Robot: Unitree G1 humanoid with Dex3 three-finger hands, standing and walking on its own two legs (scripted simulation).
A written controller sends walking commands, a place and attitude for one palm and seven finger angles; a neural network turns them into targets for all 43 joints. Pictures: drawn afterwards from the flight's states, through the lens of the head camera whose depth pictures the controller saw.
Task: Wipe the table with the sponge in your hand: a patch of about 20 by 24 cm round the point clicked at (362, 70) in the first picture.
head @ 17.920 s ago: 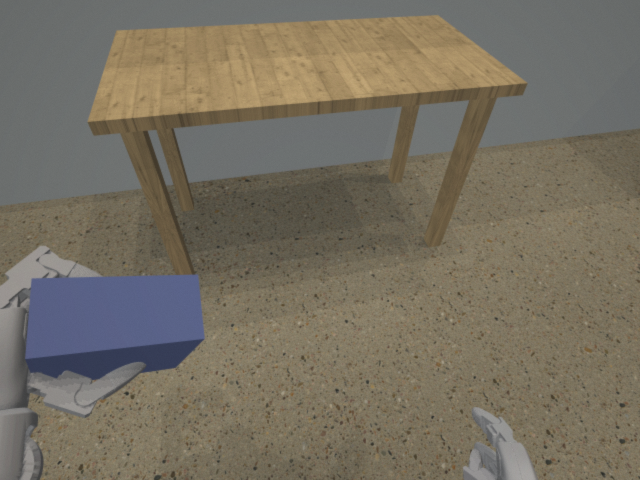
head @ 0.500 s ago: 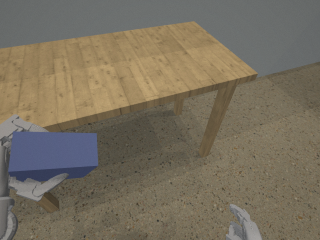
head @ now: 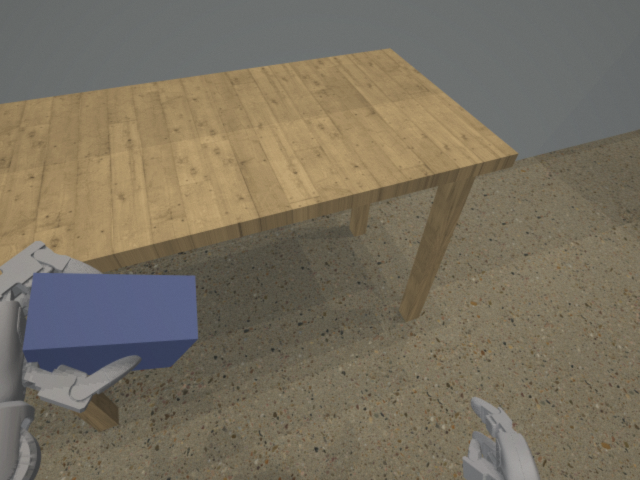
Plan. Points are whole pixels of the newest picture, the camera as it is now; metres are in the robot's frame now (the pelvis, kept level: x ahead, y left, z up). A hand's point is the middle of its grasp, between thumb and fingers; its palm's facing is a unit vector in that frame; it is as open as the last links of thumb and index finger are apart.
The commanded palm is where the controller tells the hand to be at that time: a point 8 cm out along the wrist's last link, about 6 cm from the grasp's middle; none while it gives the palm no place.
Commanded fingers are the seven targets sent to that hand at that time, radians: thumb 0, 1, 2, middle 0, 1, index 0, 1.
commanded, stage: take the last steps up to it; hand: left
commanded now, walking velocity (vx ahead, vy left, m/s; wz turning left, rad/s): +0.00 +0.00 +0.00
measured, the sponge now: (138, 327) +0.23 +0.21 +0.13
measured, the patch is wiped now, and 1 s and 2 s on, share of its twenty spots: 0.00 0.00 0.00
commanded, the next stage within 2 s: come to a stop and stand still in 1.70 s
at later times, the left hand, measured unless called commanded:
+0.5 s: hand (159, 288) +0.27 +0.19 +0.15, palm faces +0.40 -0.85 -0.34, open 10.3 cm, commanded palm +0.21 +0.23 +0.17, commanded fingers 0.00 0.10 1.30 -1.20 -1.60 -1.20 -1.60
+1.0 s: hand (285, 189) +0.40 +0.08 +0.18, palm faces +0.31 -0.75 -0.58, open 10.3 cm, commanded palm +0.36 +0.12 +0.17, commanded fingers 0.00 0.10 1.30 -1.20 -1.60 -1.20 -1.60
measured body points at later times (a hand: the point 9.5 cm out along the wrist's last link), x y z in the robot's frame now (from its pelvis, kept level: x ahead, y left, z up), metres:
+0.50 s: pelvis +0.05 -0.05 -0.01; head +0.06 -0.04 +0.44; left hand +0.24 +0.23 +0.17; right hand +0.19 -0.27 -0.11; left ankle +0.02 +0.09 -0.68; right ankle -0.01 -0.11 -0.74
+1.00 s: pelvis +0.17 -0.14 -0.04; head +0.20 -0.16 +0.41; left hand +0.37 +0.11 +0.21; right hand +0.31 -0.36 -0.14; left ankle +0.19 +0.07 -0.74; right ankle +0.23 -0.28 -0.75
